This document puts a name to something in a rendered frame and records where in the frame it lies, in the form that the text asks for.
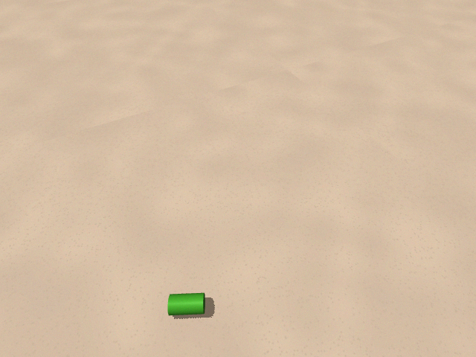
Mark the can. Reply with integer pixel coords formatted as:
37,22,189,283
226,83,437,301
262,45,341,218
167,293,205,315

